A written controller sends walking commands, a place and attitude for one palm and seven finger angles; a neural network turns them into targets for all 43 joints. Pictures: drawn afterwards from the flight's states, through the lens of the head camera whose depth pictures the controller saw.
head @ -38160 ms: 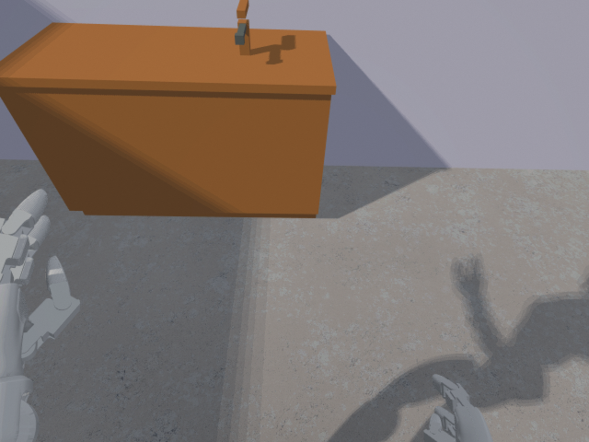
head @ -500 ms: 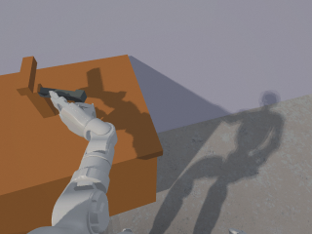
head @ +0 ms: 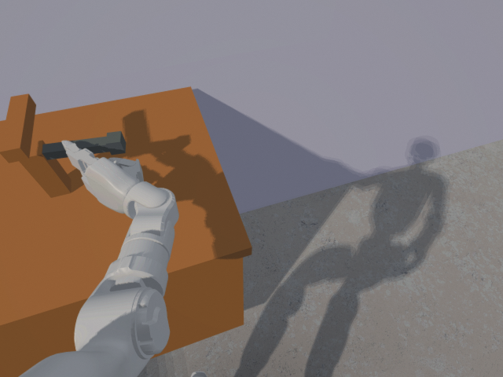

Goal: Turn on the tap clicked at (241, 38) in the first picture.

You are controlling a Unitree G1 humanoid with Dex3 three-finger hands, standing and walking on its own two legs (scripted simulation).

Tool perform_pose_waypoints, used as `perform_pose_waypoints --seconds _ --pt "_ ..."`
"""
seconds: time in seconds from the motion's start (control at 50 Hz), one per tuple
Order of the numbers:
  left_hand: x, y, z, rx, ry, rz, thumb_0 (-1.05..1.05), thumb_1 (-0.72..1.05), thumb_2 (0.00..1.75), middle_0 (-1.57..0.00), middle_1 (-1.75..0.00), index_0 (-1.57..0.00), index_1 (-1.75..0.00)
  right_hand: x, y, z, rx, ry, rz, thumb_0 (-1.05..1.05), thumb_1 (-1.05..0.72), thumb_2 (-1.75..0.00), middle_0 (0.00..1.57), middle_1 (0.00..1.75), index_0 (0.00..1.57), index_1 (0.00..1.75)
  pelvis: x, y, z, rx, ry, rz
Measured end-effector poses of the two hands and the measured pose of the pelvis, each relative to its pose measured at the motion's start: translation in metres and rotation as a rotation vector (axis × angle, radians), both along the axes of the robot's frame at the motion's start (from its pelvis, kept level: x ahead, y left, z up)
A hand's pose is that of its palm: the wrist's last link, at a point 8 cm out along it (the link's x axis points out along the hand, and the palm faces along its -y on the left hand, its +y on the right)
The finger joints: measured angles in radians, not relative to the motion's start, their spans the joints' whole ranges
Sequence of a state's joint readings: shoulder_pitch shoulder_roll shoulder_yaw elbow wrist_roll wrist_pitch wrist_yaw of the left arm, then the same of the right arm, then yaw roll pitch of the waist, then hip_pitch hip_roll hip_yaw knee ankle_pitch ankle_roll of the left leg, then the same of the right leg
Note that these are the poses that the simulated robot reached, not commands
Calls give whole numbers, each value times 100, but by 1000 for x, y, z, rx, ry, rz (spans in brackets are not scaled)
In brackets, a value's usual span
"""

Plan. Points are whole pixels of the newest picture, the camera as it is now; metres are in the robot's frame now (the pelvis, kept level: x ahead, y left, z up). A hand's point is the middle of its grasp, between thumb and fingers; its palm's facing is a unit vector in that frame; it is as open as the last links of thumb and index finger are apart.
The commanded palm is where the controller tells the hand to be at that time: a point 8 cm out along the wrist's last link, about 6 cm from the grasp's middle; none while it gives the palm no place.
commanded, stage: lift the hand up off the lever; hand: left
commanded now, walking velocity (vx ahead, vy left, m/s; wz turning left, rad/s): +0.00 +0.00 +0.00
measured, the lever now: (116, 143) +0.50 +0.23 +0.09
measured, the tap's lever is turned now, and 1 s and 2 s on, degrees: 83 84 84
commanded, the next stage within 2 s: none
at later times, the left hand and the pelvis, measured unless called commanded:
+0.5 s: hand (123, 167) +0.44 +0.20 +0.09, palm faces +0.80 -0.59 -0.09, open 7.8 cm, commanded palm +0.38 +0.20 +0.10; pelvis +0.01 +0.01 +0.01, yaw +0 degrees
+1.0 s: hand (122, 162) +0.43 +0.19 +0.11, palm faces +0.80 -0.59 -0.11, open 7.8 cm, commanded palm +0.37 +0.20 +0.12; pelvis +0.01 +0.01 +0.02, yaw +1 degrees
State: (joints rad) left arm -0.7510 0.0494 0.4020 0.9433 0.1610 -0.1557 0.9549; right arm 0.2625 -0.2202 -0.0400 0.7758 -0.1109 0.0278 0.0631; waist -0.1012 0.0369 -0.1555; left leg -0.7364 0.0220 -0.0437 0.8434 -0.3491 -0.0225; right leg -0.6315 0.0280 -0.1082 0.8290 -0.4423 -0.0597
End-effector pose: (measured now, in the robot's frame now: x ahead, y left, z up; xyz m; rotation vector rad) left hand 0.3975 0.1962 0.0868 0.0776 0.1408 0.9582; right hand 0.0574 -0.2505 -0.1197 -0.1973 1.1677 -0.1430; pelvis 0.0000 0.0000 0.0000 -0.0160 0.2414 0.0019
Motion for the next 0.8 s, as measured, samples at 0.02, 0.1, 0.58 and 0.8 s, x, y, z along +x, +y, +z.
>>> perform_pose_waypoints --seconds 0.02,0.1,0.58,0.8 --pt "1 0 0 -2 -1 -1 2 90 90 -15 -15 -9 -12 0 0 0 1 3 -1 1 -90 -90 20 30 20 30 1 0 0 0 0 0" --pt "2 1 1 -10 -5 -3 2 90 90 -15 -15 -10 -13 -1 1 0 9 11 -5 1 -90 -90 20 30 20 30 3 0 1 0 -1 -3" --pt "-16 12 17 -32 -19 -26 2 90 90 -15 -15 -15 -15 54 17 15 29 -104 59 1 -90 -90 20 30 20 30 11 8 10 -4 -62 10" --pt "-21 3 26 -35 -9 -36 2 90 90 -15 -15 -15 -15 61 26 17 53 -123 68 1 -90 -90 20 30 20 30 10 9 13 -1 -81 8"
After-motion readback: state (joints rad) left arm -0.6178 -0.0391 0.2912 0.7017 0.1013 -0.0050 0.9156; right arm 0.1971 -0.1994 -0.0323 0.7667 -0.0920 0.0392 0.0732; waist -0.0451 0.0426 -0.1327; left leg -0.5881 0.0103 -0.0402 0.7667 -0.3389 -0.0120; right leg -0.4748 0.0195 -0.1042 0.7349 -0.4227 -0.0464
